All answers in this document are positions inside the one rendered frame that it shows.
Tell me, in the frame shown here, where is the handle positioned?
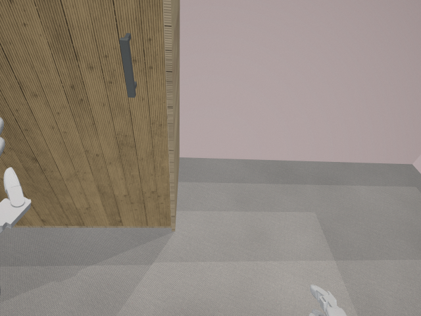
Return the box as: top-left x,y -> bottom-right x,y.
119,33 -> 137,98

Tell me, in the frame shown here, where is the wardrobe door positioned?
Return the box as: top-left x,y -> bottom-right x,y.
0,0 -> 171,226

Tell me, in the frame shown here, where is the right robot hand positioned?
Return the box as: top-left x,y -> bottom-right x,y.
309,284 -> 347,316

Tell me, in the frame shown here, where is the left robot hand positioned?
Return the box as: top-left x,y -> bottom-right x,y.
0,117 -> 31,233

